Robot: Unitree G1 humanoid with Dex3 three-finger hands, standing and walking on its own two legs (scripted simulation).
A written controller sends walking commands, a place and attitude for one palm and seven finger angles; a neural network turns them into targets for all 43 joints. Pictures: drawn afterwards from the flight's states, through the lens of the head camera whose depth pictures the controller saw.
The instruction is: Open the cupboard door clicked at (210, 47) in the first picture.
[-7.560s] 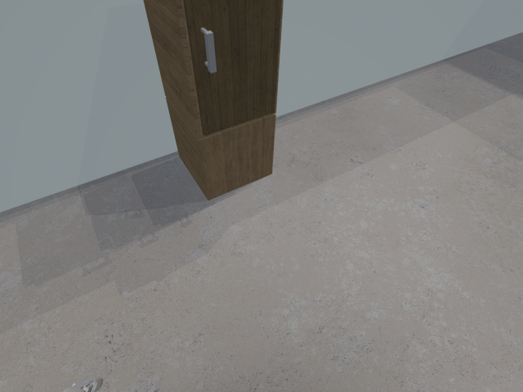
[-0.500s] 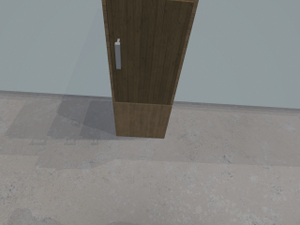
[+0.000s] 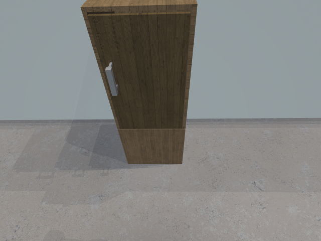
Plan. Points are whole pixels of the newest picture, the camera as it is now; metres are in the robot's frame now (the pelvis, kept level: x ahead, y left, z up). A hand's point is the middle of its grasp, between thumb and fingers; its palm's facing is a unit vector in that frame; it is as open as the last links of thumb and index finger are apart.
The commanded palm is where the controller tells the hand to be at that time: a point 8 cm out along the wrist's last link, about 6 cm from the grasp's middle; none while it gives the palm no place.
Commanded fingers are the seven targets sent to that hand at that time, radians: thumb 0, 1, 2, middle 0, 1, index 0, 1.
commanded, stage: take the last steps up to it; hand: left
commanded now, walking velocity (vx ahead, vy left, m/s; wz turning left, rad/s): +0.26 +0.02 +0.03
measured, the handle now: (112, 79) +0.72 +0.23 +0.01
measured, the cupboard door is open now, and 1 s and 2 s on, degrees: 0 0 0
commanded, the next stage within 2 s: come to a stop and stand still in 0.24 s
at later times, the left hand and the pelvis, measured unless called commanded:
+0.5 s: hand out of the picture +0.13 +0.22 -0.18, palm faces +0.08 -0.98 -0.16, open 7.4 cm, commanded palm none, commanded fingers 0.00 0.90 0.90 -0.20 -0.30 -0.20 -0.30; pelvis +0.16 +0.05 +0.00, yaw -1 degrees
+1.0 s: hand (107, 211) +0.24 +0.18 -0.14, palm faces +0.03 -0.95 -0.31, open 7.4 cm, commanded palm none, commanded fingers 0.00 0.90 0.90 -0.20 -0.30 -0.20 -0.30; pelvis +0.16 -0.01 +0.00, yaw -1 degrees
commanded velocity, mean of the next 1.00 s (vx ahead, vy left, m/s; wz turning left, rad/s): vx -0.03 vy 0.03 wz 0.00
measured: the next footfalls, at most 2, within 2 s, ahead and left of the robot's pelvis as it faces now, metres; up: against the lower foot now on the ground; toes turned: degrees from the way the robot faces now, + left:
left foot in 0.30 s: +0.23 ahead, +0.15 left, +0.00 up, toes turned +7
right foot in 0.74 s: +0.23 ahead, -0.11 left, +0.00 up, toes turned -6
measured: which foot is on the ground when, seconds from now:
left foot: up 0.00-0.28, down 0.30-0.74, up 0.76-1.00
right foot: down 0.00-0.30, up 0.32-0.72, down 0.74-1.00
